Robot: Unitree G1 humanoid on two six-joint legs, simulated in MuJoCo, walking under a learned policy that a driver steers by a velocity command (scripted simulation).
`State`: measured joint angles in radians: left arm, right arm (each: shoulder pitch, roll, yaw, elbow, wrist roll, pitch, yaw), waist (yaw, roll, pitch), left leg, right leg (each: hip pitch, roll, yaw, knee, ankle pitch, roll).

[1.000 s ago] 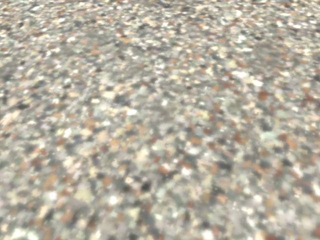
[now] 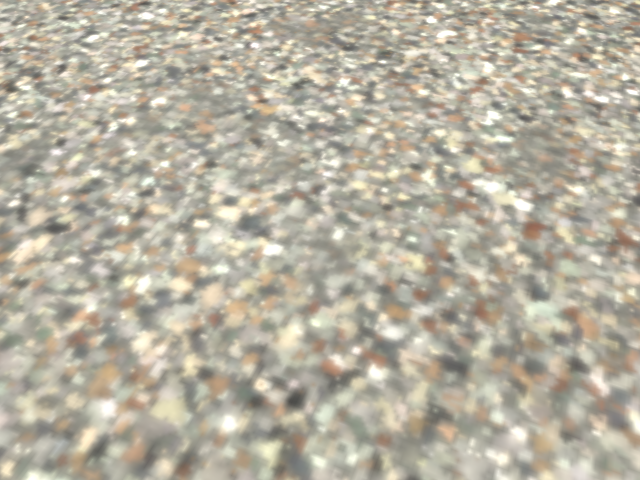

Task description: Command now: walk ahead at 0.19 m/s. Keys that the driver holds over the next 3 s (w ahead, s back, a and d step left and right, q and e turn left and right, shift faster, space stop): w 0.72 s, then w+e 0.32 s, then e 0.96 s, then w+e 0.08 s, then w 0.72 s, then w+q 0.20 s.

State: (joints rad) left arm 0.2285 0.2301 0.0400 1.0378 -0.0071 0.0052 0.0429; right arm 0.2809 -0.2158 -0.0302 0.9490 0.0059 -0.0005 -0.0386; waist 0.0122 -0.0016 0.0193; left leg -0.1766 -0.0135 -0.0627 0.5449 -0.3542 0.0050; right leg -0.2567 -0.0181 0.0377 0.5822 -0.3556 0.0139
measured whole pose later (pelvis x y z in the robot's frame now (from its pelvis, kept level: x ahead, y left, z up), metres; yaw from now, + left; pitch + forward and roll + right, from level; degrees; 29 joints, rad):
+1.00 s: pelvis +0.47 +0.02 +0.01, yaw -6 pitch +1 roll +3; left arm 0.12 0.25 0.05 0.86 -0.02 -0.07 -0.02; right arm 0.32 -0.25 -0.04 1.01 0.00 -0.10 0.00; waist -0.06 -0.03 0.00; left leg 0.07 -0.08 0.14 0.16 -0.25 0.05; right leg -0.69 -0.10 0.03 0.66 0.11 -0.03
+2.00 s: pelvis +0.74 -0.03 +0.01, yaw -41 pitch +1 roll +0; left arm 0.18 0.30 0.08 0.61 -0.02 0.08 0.00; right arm 0.14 -0.29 -0.07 0.76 0.00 0.01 -0.03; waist -0.02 -0.01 0.06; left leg -0.26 0.08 0.12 0.45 -0.21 -0.01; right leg -0.39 -0.03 -0.01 0.75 -0.36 0.05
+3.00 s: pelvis +1.03 -0.32 +0.01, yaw -46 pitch +2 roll +1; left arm 0.07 0.26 0.04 0.66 -0.01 -0.09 -0.02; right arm 0.39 -0.27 -0.04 0.86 0.02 -0.07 0.00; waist -0.10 -0.04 0.03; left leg 0.00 -0.07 -0.02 0.24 -0.28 0.05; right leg -0.64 -0.08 0.06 0.57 0.07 0.03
